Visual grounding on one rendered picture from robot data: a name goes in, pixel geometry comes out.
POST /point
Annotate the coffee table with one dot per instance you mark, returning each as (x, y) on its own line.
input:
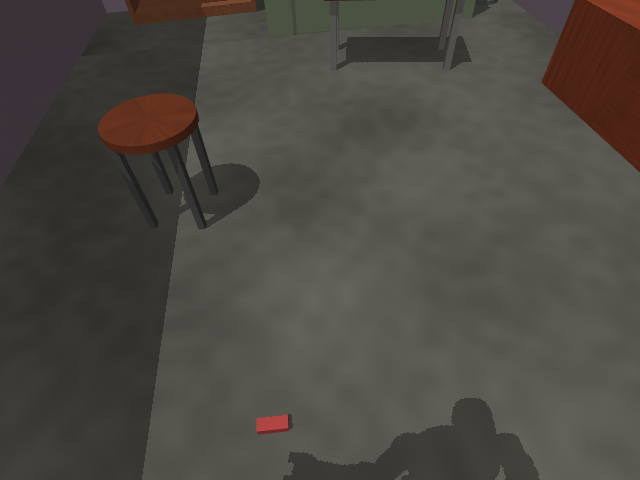
(334, 30)

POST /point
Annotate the bookshelf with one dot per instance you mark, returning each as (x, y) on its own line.
(152, 11)

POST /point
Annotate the small box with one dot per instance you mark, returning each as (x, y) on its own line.
(272, 424)

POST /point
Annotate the sofa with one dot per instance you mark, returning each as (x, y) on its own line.
(289, 17)

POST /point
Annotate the stool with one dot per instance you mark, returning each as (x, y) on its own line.
(152, 123)

